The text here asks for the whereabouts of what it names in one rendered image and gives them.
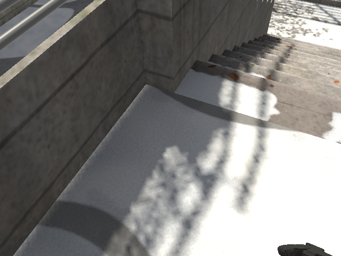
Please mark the right robot hand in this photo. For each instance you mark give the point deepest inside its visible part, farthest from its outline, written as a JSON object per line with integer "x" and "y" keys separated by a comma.
{"x": 301, "y": 250}

